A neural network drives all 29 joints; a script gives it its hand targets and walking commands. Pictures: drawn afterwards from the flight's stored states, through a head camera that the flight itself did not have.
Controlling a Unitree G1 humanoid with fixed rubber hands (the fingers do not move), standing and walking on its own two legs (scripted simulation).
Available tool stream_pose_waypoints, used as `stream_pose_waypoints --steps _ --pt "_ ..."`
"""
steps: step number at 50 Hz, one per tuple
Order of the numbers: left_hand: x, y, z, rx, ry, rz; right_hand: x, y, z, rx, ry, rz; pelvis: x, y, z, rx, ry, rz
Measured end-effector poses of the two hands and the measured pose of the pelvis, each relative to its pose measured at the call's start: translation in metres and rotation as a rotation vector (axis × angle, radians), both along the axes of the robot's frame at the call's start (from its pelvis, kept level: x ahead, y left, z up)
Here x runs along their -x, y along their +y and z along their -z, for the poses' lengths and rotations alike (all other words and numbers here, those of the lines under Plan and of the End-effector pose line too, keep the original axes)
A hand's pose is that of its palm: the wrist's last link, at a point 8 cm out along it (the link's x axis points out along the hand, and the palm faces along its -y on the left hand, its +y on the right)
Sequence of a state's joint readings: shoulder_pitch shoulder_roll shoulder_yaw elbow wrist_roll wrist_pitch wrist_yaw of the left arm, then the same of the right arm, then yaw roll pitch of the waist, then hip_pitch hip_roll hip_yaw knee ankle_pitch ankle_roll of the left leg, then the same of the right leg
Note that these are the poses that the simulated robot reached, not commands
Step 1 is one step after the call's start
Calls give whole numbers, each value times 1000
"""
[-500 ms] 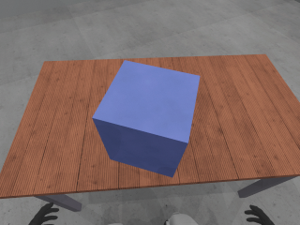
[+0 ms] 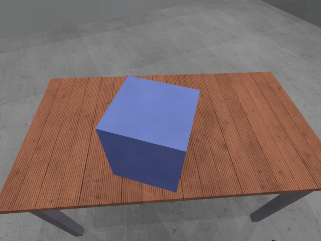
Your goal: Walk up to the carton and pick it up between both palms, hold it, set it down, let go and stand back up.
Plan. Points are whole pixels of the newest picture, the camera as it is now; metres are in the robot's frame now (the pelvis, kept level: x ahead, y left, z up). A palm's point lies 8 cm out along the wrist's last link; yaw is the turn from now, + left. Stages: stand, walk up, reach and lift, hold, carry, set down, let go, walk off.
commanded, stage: walk up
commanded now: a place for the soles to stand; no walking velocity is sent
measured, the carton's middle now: (153, 136) +0.41 +0.02 -0.01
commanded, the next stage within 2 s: reach and lift in 1.54 s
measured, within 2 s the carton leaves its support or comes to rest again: neither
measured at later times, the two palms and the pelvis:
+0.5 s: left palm out of the picture +0.10 +0.31 -0.12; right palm out of the picture +0.08 -0.29 -0.11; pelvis +0.01 +0.01 +0.00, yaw +0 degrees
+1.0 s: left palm out of the picture +0.09 +0.26 -0.13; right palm out of the picture +0.07 -0.32 -0.10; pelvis +0.02 -0.02 +0.00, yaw +3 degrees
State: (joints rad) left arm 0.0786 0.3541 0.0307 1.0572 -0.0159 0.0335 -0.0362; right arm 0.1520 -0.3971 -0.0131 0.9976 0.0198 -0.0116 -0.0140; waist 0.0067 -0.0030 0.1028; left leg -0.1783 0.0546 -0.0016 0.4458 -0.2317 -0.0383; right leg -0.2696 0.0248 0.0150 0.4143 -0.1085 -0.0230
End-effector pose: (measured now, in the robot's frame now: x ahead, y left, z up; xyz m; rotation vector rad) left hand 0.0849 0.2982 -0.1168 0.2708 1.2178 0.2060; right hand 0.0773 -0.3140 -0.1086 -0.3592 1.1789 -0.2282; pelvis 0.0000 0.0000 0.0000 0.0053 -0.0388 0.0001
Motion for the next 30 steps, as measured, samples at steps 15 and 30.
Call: stream_pose_waypoints --steps 15,30 --pt "-13 6 -1 13 -32 0 27 26 6 -35 58 45 -6 12 -3 -5 8 0" --pt "-10 10 5 -31 -5 -7 -18 3 3 11 -24 -2 -12 -3 7 -23 -12 2"
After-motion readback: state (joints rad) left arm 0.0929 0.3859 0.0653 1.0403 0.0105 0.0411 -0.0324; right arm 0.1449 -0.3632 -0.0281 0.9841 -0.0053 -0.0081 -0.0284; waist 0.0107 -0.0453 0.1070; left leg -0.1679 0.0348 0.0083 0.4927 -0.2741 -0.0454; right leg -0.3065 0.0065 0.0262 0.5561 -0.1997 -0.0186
